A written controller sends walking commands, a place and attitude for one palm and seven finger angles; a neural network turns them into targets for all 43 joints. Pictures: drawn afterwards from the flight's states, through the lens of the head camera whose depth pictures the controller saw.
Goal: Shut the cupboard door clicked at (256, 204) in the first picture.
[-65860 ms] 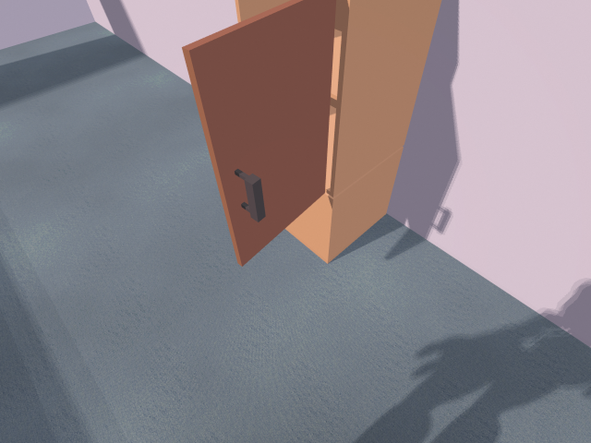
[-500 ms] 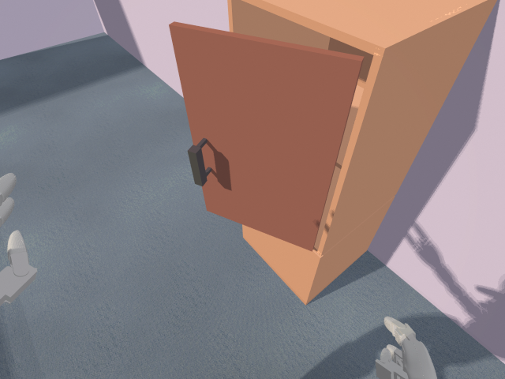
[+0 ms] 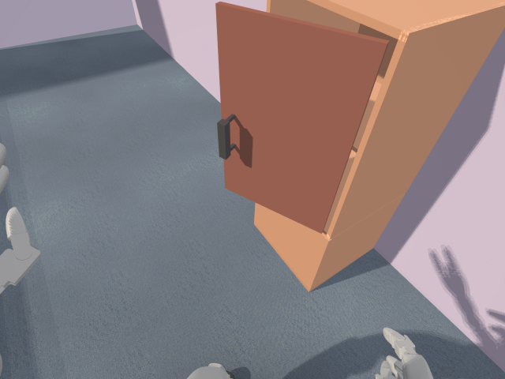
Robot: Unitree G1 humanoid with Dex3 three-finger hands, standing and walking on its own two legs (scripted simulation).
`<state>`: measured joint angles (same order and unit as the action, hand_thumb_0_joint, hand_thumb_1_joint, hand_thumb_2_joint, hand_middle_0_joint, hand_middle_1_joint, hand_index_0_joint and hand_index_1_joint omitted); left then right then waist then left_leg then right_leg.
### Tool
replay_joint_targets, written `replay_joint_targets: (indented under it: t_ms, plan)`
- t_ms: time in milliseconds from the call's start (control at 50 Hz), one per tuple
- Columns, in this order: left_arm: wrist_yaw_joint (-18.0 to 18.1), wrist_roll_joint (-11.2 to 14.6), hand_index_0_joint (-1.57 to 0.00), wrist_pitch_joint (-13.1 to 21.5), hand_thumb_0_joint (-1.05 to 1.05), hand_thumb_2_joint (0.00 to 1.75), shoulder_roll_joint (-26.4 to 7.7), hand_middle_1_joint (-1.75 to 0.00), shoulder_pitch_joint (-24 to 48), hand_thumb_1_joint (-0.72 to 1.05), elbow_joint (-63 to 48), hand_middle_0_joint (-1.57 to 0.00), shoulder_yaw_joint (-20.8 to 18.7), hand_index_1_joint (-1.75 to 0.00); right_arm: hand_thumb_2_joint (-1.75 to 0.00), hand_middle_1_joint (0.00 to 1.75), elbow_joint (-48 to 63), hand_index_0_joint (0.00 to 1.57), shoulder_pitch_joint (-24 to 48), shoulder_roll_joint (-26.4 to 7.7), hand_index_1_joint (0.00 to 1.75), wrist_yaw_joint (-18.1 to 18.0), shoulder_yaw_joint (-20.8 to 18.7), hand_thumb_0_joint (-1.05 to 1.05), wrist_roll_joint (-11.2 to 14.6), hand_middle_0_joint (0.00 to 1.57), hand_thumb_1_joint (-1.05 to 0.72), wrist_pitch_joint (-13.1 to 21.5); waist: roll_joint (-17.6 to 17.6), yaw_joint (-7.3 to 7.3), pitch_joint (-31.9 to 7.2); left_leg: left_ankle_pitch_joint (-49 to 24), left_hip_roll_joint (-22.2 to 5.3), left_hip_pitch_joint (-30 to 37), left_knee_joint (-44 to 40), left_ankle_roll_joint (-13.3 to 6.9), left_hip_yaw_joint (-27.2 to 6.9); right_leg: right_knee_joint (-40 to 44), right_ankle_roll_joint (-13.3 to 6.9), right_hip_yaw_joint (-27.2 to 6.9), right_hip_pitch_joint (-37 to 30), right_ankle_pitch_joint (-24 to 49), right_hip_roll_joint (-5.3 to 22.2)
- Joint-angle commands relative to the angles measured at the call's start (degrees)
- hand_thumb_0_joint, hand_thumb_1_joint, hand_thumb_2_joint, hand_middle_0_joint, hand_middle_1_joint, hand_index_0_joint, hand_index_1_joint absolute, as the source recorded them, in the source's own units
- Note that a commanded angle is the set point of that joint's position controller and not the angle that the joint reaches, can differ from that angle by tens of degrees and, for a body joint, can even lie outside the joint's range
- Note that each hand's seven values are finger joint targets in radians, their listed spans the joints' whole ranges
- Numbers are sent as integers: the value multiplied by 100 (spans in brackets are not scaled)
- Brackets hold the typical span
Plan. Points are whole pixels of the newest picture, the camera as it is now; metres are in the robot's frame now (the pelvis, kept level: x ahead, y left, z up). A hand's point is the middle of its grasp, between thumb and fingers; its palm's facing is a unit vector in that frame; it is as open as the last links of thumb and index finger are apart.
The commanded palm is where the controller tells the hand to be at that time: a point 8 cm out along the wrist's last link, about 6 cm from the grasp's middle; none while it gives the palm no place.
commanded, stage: step back with the hand held close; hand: left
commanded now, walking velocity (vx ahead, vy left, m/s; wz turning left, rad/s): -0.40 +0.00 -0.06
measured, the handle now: (228, 136) +0.74 +0.13 -0.06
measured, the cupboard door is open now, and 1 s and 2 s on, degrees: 26 26 26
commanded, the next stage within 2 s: stop stepping back and stand still in 0.28 s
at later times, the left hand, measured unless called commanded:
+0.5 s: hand out of the picture +0.09 +0.30 +0.19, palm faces +0.47 -0.80 -0.38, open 7.4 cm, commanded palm +0.02 +0.32 +0.19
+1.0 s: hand out of the picture +0.06 +0.27 +0.18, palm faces +0.35 -0.82 -0.45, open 7.4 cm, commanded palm -0.01 +0.31 +0.19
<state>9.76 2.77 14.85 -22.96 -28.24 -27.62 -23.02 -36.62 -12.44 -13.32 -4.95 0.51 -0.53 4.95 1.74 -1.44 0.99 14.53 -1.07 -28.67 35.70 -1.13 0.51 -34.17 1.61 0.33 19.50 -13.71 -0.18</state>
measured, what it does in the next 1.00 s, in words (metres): walks backwards: right foot, then left foot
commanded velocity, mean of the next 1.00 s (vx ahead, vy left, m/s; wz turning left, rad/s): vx -0.04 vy -0.02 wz -0.04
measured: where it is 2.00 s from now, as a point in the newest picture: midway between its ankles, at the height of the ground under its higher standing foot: outside the picture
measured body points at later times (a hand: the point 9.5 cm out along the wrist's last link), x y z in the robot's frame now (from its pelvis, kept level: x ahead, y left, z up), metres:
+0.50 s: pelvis -0.12 +0.03 +0.00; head -0.10 +0.06 +0.45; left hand +0.06 +0.34 +0.21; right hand +0.06 -0.19 -0.07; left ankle +0.00 +0.12 -0.72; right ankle -0.14 -0.10 -0.68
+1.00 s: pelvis -0.17 +0.02 +0.01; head -0.18 +0.03 +0.46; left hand +0.03 +0.31 +0.20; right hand -0.08 -0.23 -0.08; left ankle -0.09 +0.13 -0.72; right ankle -0.23 -0.07 -0.72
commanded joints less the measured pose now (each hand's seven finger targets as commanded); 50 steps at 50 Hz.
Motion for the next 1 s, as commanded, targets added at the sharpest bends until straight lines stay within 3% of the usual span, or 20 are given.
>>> replay_joint_targets:
  t_ms: [0,20,100,120,160,180,220,280,320,340,360,420,520,560,600,640,740,820,920,980]
  plan:
    - [110,24,-20,416,0,90,-1250,-30,445,90,-1067,-20,-998,-30,-90,30,1001,20,688,-783,30,-141,-288,0,76,20,-90,449,1241,140,-406,3056,-1181,-938,-2537,-398,-1559,-682,-71,47,-830,-1260,-472]
    - [70,20,-20,467,0,90,-1381,-30,443,90,-1135,-20,-1124,-30,-90,30,1032,20,793,-752,30,-136,-337,0,60,20,-90,463,1413,64,-582,2986,-1376,-1202,-2736,-482,-1786,-1176,-81,106,-1271,-1010,-594]
    - [-38,200,-20,512,0,90,-1489,-30,-341,90,-1313,-20,-1384,-30,-90,30,1053,20,734,-582,30,56,-414,0,59,20,-90,490,1038,67,-1000,1928,-944,-433,-1626,-161,-569,-155,-439,-152,-939,-1425,-191]
    - [-25,224,-20,484,0,90,-1581,-30,-610,90,-1244,-20,-1484,-30,-90,30,1043,20,663,-548,30,91,-422,0,40,20,-90,478,666,106,-960,1624,-671,-51,-1058,3,-288,582,-603,-704,-453,-1602,156]
    - [50,171,-20,372,0,90,-1513,-30,-451,90,-1119,-20,-1191,-30,-90,30,861,20,488,-443,30,162,-398,0,76,20,-90,347,-1012,154,-833,941,85,877,1303,450,310,2113,-1103,-2641,1126,-1928,1690]
    - [115,115,-20,144,0,90,-1420,-30,-305,90,-985,-20,-1061,-30,-90,30,812,20,613,-490,30,191,-457,0,42,20,-90,197,-1297,36,-597,1207,70,663,2392,420,37,2366,-1282,-2802,1489,-2148,2019]
    - [125,32,-20,5,0,90,-1365,-30,223,90,-1195,-20,-922,-30,-90,30,794,20,588,-396,30,140,-360,0,-2,20,-90,99,-1493,137,-261,1298,3,430,2591,332,-117,2044,-1179,-2224,1413,-977,1712]
    - [141,-30,-20,10,0,90,-1268,-30,794,90,-1198,-20,-707,-30,-90,30,672,20,519,-449,30,-68,-203,0,28,20,-90,155,-774,308,-98,465,36,1175,-734,193,63,722,-529,-1138,846,1174,851]
    - [139,-92,-20,199,0,90,-1404,-30,1194,90,-1708,-20,-783,-30,-90,30,890,20,805,-798,30,-178,-340,0,40,20,-90,307,1489,121,-336,-920,-1633,445,-1839,-417,-1410,-998,5,-395,209,-173,-165]
    - [141,-29,-20,291,0,90,-1394,-30,1054,90,-1591,-20,-997,-30,-90,30,781,20,618,-594,30,-149,-396,0,-6,20,-90,432,1267,96,-835,-1036,-1987,511,-1908,-652,-1396,-1853,-2,-369,23,-1300,-364]
    - [58,-21,-20,337,0,90,-1287,-30,678,90,-1387,-20,-961,-30,-90,30,775,20,591,-627,30,-46,-461,0,11,20,-90,557,1377,162,-1286,1017,-2159,104,-2362,-669,-1552,-2782,-18,-400,-487,-1568,-482]
    - [-20,60,-20,288,0,90,-1181,-30,477,90,-2162,-20,-1042,-30,-90,30,874,20,529,-661,30,143,-498,0,10,20,-90,625,1178,121,-1084,1742,-1841,340,-2165,-670,-1284,-2505,-41,-209,-137,-1317,-273]
    - [19,166,-20,-49,0,90,-1153,-30,-247,90,-1707,-20,-974,-30,-90,30,1016,20,329,-559,30,196,-319,0,9,20,-90,499,1294,189,-737,2517,-997,404,-2432,149,-498,453,-270,684,-1252,-1520,-569]
    - [15,172,-20,-168,0,90,-1237,-30,-164,90,-1591,-20,-946,-30,-90,30,1027,20,298,-480,30,173,-271,0,-12,20,-90,317,501,262,-604,1657,-389,669,-1129,371,161,1590,-726,-89,-922,-1514,119]
    - [101,243,-20,-114,0,90,-1696,-30,211,90,-1460,-20,-1253,-30,-90,30,873,20,235,-507,30,123,-241,0,-98,20,-90,196,-393,298,-707,174,-258,1385,548,319,251,2225,-1256,-1368,203,-1092,1413]
    - [151,242,-20,-355,0,90,-1178,-30,54,90,-924,-20,-801,-30,-90,30,800,20,317,-501,30,56,-297,0,51,20,-90,127,-1195,233,-405,203,-94,918,1104,281,-19,2150,-1292,-1609,209,-1861,1407]
    - [186,33,-20,-283,0,90,-1227,-30,556,90,-714,-20,-668,-30,-90,30,755,20,435,-652,30,-91,-236,0,93,20,-90,172,-314,300,238,429,-334,1357,-712,-52,-45,1332,-654,-671,204,-1250,784]
    - [121,-5,-20,-73,0,90,-1360,-30,487,90,-1323,-20,-860,-30,-90,30,817,20,537,-669,30,-124,-197,0,20,20,-90,319,1319,251,75,2635,-1245,948,-2698,-381,-1988,-68,-242,188,-170,-1236,-164]
    - [132,-7,-20,-64,0,90,-1319,-30,-237,90,-1377,-20,-1025,-30,-90,30,832,20,398,-620,30,-21,-266,0,20,20,-90,412,739,194,-458,1712,-640,553,-2072,-51,-652,976,-338,122,-1331,-842,-37]
    - [138,72,-20,-78,0,90,-1163,-30,-575,90,-1132,-20,-987,-30,-90,30,836,20,314,-512,30,49,-291,0,40,20,-90,285,-70,259,-434,670,-279,937,-847,82,-139,1695,-645,-826,-640,-1233,597]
